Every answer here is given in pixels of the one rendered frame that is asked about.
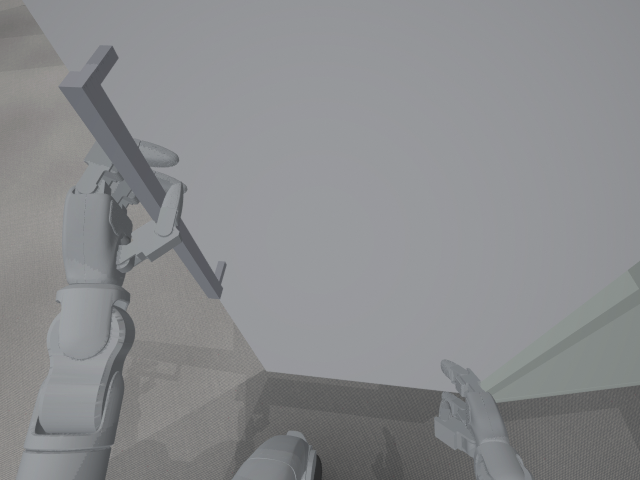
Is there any left robot forearm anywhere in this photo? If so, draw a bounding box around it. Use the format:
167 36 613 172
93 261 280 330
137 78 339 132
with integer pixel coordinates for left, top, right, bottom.
16 284 135 480

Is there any robot left shin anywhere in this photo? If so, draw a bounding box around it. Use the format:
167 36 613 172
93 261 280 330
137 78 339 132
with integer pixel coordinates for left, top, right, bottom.
286 431 309 445

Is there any handle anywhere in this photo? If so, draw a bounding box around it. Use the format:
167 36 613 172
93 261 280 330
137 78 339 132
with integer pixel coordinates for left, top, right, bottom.
58 45 227 299

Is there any robot right hand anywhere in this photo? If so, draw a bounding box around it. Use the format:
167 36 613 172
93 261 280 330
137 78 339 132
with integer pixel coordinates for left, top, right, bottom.
434 359 510 460

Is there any fridge door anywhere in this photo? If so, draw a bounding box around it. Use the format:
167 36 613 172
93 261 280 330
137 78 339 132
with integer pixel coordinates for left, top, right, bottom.
22 0 640 393

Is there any robot left hand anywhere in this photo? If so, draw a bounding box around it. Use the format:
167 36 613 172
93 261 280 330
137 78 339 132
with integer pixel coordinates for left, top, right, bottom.
62 138 187 287

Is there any right robot forearm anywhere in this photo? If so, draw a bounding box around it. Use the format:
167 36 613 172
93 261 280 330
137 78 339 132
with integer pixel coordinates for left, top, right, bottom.
474 441 535 480

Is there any left robot thigh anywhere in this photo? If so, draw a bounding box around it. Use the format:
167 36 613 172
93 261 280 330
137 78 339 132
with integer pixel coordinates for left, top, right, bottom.
232 435 317 480

